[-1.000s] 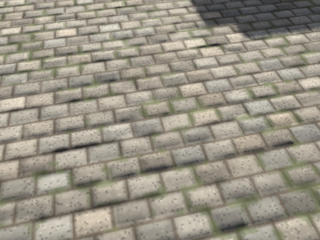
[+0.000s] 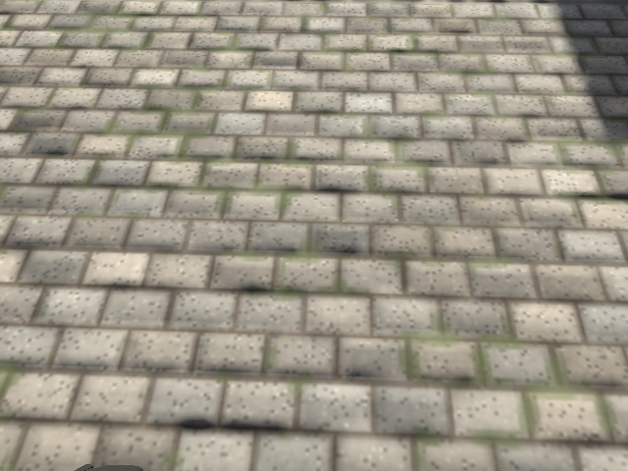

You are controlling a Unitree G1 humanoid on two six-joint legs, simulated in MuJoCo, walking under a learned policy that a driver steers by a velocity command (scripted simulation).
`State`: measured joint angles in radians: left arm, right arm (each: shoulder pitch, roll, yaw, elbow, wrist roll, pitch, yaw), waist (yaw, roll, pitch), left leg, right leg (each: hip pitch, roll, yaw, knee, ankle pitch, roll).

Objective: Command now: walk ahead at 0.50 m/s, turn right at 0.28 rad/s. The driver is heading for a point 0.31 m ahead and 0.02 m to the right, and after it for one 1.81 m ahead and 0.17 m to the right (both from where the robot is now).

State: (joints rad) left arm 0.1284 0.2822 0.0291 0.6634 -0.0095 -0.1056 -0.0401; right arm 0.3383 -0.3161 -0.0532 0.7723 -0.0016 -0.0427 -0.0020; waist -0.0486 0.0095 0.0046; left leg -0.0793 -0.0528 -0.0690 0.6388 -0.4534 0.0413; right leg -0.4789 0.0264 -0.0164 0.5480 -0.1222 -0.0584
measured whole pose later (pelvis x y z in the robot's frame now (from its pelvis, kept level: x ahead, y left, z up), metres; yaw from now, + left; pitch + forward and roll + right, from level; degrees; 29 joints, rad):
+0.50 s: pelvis +0.24 -0.01 +0.00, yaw -13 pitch +2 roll +1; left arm 0.32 0.30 0.05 0.75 0.00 -0.01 0.03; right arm 0.05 -0.26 -0.03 0.68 -0.04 -0.10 0.02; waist 0.06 -0.01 0.03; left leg -0.44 -0.06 -0.02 0.48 -0.06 0.04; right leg -0.22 0.13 0.19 0.79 -0.54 -0.03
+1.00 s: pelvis +0.29 -0.04 +0.01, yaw -13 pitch -1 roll +0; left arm 0.28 0.22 0.03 0.82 0.01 -0.01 0.03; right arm 0.17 -0.23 -0.03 0.84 -0.01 -0.01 -0.01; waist -0.01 0.01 0.03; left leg -0.31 -0.02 -0.03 0.54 -0.21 0.00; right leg -0.21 0.00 0.06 0.57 -0.34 0.02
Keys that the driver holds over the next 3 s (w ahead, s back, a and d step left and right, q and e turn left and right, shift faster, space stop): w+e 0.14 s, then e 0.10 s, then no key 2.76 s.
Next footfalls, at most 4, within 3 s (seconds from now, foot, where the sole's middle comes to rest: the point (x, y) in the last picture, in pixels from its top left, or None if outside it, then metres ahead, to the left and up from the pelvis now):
0.44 left None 0.41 0.05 -0.76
0.74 right None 0.28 -0.17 -0.76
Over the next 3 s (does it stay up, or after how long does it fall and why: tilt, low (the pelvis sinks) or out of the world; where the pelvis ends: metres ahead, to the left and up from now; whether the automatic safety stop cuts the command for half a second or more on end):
stays up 0.31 -0.06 0.01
